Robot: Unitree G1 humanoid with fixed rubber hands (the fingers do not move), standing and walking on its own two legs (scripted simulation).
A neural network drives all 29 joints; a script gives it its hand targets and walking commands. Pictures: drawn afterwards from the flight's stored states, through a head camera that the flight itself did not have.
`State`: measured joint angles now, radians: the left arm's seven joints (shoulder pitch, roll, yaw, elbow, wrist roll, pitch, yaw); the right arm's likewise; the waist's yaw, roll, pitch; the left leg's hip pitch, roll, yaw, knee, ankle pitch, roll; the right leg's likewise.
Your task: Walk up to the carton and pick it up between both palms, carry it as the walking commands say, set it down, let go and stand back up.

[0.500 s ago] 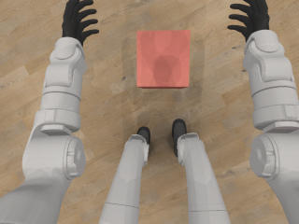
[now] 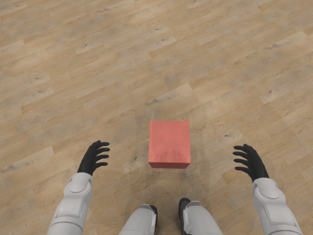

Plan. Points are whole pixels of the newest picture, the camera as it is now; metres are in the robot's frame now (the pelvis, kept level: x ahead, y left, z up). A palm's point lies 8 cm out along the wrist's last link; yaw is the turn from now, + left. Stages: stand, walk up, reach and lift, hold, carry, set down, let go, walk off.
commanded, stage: let go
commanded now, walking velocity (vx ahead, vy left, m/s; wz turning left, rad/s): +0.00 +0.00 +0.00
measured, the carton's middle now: (169, 146) +0.46 +0.01 -0.62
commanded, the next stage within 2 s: stand in 0.72 s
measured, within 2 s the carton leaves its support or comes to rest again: neither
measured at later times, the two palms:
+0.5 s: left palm (72, 205) +0.19 +0.23 -0.04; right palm (284, 213) +0.19 -0.24 -0.04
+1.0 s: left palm (46, 219) +0.16 +0.29 -0.05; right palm (304, 230) +0.16 -0.28 -0.05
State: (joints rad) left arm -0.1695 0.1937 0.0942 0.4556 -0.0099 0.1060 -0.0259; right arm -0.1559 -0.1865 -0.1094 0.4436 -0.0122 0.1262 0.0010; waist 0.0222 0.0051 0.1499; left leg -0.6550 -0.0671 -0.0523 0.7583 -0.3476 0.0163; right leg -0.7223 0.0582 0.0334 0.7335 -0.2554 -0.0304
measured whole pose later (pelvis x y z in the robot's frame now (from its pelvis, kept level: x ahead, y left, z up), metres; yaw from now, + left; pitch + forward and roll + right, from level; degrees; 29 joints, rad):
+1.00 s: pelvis +0.05 +0.00 +0.03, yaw +1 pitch -2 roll -1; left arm 0.28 0.31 0.06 0.76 0.03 -0.01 0.00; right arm 0.32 -0.30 -0.06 0.72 -0.05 0.00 0.00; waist -0.01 0.01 -0.15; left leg -0.13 -0.06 -0.09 0.53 -0.36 0.03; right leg -0.20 0.06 0.01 0.52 -0.29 -0.04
